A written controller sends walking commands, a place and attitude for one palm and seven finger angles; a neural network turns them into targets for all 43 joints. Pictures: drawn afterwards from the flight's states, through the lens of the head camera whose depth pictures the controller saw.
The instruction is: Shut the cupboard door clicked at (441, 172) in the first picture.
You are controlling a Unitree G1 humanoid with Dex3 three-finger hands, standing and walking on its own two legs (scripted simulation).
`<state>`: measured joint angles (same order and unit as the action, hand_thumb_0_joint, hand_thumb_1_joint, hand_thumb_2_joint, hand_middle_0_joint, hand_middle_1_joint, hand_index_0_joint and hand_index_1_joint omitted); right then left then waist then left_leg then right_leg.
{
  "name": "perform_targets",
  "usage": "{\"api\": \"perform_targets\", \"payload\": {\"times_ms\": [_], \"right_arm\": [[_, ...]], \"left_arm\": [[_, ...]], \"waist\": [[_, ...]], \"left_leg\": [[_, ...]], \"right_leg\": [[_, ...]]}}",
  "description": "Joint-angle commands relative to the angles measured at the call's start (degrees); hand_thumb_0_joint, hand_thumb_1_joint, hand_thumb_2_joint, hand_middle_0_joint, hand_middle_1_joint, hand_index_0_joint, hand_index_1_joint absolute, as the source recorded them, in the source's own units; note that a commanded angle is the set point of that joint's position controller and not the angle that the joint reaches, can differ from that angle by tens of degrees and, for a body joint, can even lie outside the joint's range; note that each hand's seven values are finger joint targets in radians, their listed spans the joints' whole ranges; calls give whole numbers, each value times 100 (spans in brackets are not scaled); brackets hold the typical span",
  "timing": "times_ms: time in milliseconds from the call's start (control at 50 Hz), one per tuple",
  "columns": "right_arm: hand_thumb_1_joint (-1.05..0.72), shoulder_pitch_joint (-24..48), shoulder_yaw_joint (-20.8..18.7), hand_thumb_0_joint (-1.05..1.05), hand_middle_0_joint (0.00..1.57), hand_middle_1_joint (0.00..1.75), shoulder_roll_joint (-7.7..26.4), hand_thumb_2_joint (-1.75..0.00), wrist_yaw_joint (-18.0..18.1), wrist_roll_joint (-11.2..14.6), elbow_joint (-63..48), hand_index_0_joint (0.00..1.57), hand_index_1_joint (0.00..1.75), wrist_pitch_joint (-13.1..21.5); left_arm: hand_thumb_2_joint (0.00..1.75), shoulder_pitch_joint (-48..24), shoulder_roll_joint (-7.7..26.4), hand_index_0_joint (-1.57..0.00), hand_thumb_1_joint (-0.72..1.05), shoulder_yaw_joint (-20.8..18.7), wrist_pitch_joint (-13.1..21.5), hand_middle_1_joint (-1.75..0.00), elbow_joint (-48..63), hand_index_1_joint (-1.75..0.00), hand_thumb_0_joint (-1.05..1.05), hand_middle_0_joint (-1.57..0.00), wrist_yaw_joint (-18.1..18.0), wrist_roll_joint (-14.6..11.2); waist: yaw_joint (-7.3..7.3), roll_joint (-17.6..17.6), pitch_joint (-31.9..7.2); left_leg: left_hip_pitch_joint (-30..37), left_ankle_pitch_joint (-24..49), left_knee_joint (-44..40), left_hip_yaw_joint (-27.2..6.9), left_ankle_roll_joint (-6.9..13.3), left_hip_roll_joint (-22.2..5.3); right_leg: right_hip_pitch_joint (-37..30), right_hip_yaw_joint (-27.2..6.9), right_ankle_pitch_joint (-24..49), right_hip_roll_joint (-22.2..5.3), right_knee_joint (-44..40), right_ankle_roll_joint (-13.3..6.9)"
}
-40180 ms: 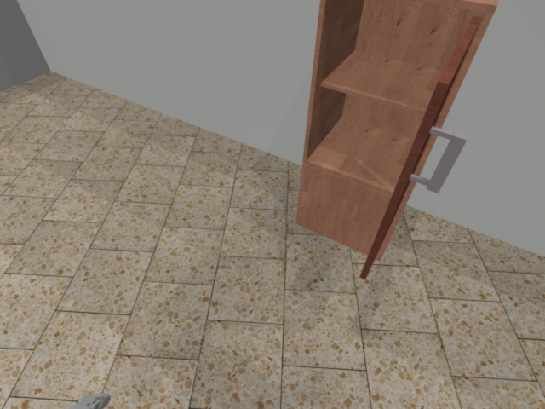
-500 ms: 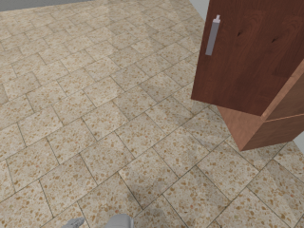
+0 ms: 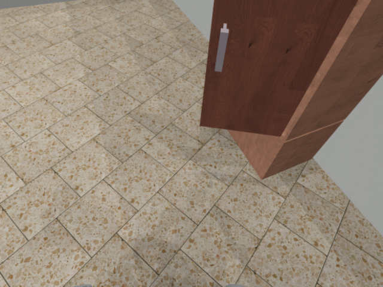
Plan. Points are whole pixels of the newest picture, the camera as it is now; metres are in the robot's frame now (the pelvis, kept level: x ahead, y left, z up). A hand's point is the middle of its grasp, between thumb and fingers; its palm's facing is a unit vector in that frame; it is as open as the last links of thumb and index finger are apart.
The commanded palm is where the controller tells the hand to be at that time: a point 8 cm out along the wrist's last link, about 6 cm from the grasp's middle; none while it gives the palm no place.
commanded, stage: take the last steps up to it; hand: left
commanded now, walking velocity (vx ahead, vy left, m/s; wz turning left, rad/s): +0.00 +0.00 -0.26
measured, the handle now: (221, 47) +0.79 -0.05 +0.06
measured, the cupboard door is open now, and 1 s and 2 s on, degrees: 58 58 58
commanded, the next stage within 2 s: come to a stop and stand still in 1.10 s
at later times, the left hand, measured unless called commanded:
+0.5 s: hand out of the picture +0.10 +0.16 -0.20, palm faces -0.10 -0.99 -0.14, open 7.4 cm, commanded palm none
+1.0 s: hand (194, 205) +0.35 +0.01 -0.18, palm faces -0.26 -0.94 -0.21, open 7.3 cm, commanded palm none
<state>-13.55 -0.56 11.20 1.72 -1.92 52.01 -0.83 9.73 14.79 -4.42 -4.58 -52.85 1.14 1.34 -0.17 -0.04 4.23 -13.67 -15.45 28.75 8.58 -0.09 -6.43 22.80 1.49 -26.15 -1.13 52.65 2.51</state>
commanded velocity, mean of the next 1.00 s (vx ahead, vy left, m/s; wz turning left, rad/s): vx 0.26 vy -0.12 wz -0.13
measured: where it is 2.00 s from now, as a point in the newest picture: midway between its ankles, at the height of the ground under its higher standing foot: (220, 270)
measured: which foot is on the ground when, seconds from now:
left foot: down 0.00-0.10, up 0.12-0.42, down 0.44-0.92, up 0.94-1.00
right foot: up 0.00-0.08, down 0.10-0.44, up 0.46-0.90, down 0.92-1.00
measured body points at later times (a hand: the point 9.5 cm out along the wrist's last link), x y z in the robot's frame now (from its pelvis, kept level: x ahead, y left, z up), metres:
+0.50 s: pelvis +0.06 -0.02 -0.01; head +0.07 +0.01 +0.44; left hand +0.10 +0.22 -0.18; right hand +0.08 -0.28 -0.14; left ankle +0.08 +0.08 -0.74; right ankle -0.02 -0.13 -0.71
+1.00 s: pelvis +0.21 -0.15 -0.02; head +0.25 -0.17 +0.43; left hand +0.37 +0.06 -0.16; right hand +0.07 -0.35 -0.17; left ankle +0.10 +0.04 -0.67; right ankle +0.25 -0.26 -0.74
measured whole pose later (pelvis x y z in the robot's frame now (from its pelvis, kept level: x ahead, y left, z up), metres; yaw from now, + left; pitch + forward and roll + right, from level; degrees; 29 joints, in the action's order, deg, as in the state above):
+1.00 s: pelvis +0.21 -0.15 -0.02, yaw -13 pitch +0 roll +0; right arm -23.3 -2.4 10.3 0.6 -0.7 64.0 -0.7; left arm 6.5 10.3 -2.7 2.6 -57.4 1.0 1.3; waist -3.0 2.2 5.7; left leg -13.9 -29.5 60.0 3.1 -1.1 -8.7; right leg 23.3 6.4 -14.2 -1.3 36.7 -2.5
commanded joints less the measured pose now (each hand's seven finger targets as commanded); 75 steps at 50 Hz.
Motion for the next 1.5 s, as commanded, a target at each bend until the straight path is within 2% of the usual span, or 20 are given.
{"api": "perform_targets", "payload": {"times_ms": [0,40,80,100,300,380,400,420,440,580,800,860,880,900,940,1060,1200,1280,1360,1480], "right_arm": [[-90,-355,-421,0,20,30,1255,-90,21,17,-109,20,30,29],[-90,-98,-447,0,20,30,1237,-90,-4,77,-114,20,30,3],[-90,184,-307,0,20,30,533,-90,-51,141,-389,20,30,-18],[-90,291,-301,0,20,30,708,-90,-19,128,-397,20,30,-125],[-90,293,-344,0,20,30,549,-90,-185,23,-197,20,30,60],[-90,-624,-322,0,20,30,576,-90,-77,18,101,20,30,234],[-90,-1187,-390,0,20,30,927,-90,-27,-4,286,20,30,297],[-90,-1725,-537,0,20,30,1622,-90,29,-112,394,20,30,333],[-90,-1832,-525,0,20,30,1758,-90,84,-86,394,20,30,298],[-90,-1018,-269,0,20,30,916,-90,107,-12,276,20,30,456],[-90,-1437,-408,0,20,30,925,-90,-6,-61,712,20,30,363],[-90,-1068,-441,0,20,30,1025,-90,-28,10,706,20,30,333],[-90,-1053,-409,0,20,30,836,-90,-86,81,707,20,30,351],[-90,-1177,-289,0,20,30,253,-90,-120,160,546,20,30,316],[-90,-780,-288,0,20,30,241,-90,-112,187,434,20,30,245],[-90,-942,-230,0,20,30,9,-90,-117,30,683,20,30,105],[-90,-383,-116,0,20,30,-96,-90,-125,59,530,20,30,223],[-90,-494,-79,0,20,30,550,-90,55,132,647,20,30,272],[-90,11,-129,0,20,30,565,-90,142,201,516,20,30,65],[-90,36,-341,0,20,30,703,-90,126,147,249,20,30,-159]], "left_arm": [[90,-76,140,-20,90,25,204,-30,415,-30,0,-20,10,-32],[90,515,296,-20,90,-31,259,-30,222,-30,0,-20,-14,-25],[90,848,1156,-20,90,-187,382,-30,57,-30,0,-20,-134,59],[90,969,1190,-20,90,-155,374,-30,29,-30,0,-20,-159,-11],[90,436,716,-20,90,-102,538,-30,-47,-30,0,-20,-126,50],[90,230,608,-20,90,-107,492,-30,-104,-30,0,-20,-48,-14],[90,253,309,-20,90,-45,480,-30,-77,-30,0,-20,-14,-41],[90,349,-79,-20,90,45,449,-30,87,-30,0,-20,45,-84],[90,-52,208,-20,90,12,428,-30,275,-30,0,-20,59,29],[90,332,31,-20,90,-63,296,-30,-116,-30,0,-20,204,69],[90,-651,-17,-20,90,67,420,-30,58,-30,0,-20,198,4],[90,829,271,-20,90,-44,565,-30,-428,-30,0,-20,134,2],[90,1735,698,-20,90,-155,660,-30,-731,-30,0,-20,67,45],[90,2253,1289,-20,90,-269,699,-30,-931,-30,0,-20,-39,36],[90,1427,980,-20,90,-180,688,-30,-751,-30,0,-20,-138,-52],[90,361,-5,-20,90,155,830,-30,-542,-30,0,-20,-217,-15],[90,638,-23,-20,90,186,846,-30,-805,-30,0,-20,-228,-30],[90,992,-331,-20,90,357,694,-30,-839,-30,0,-20,-395,-133],[90,997,-18,-20,90,278,469,-30,-794,-30,0,-20,-417,-72],[90,1061,221,-20,90,120,399,-30,-487,-30,0,-20,-450,-26]], "waist": [[-187,1264,-719],[142,793,-838],[352,-1753,-599],[432,-1312,-610],[65,-760,-153],[-376,-490,-254],[-584,465,-458],[-728,2217,-543],[-807,1596,-297],[-126,824,120],[-340,1071,325],[395,577,-531],[793,-286,-1143],[870,-2090,-1462],[489,-1149,-724],[-268,-474,-530],[-162,-210,-392],[-73,698,-845],[-18,785,-106],[-17,-231,-1037]], "left_leg": [[700,2809,-374,-855,741,-1211],[149,1881,183,-517,354,-954],[-1770,-1889,2060,81,-291,342],[-1645,-2094,2889,-544,-247,197],[-1488,-851,1865,-334,-318,163],[516,120,-92,-83,-265,401],[1407,-360,-735,-924,-170,-170],[1998,-1615,-1532,-3235,346,-1846],[1457,-2223,-2026,-3897,688,-2477],[672,646,-1777,-895,283,-1315],[873,1657,-1409,-217,495,-1368],[622,2522,127,180,202,-1067],[-259,1728,1544,430,16,-605],[-1634,-1953,3310,297,-123,422],[-2103,-1543,4494,-683,108,59],[-1230,-537,3318,-620,-80,-116],[-450,138,446,-343,-129,203],[1101,5490,24,-1245,536,-905],[659,4669,-249,-1177,474,-640],[614,3350,648,-798,299,-302]], "right_leg": [[-449,294,302,143,-1351,-111],[-1476,237,1640,95,-2712,-203],[-2219,-2290,3691,-1878,-3534,-1047],[-1679,-2245,3133,-2166,-3677,-1511],[-1335,-1345,732,-1164,-3935,-1491],[-336,-1167,484,-719,-3167,-1188],[341,-806,246,-288,-2080,-895],[1608,-19,-534,432,-256,-488],[1803,-423,-595,163,786,-503],[1633,-357,1439,-238,1541,-185],[743,394,1555,-284,-1330,-281],[-1393,551,1776,59,-2234,-474],[-2846,-101,1519,-430,-2586,-657],[-3546,-2146,1611,-1858,-3234,-1124],[-2426,-2134,974,-1980,-3959,-1280],[-1007,-320,3103,-1372,-3868,-1270],[-1381,-381,3784,-1308,-3405,-1331],[-1043,85,2273,-451,-2863,-257],[-1017,-63,2758,-540,-2815,-299],[-1356,-421,4691,-1008,-2534,-646]]}}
